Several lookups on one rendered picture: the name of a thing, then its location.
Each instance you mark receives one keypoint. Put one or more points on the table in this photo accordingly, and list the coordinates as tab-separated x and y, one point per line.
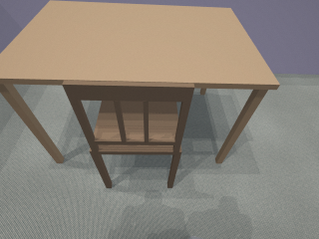
140	43

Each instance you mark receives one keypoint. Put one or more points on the chair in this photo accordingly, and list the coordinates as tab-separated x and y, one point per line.
135	118

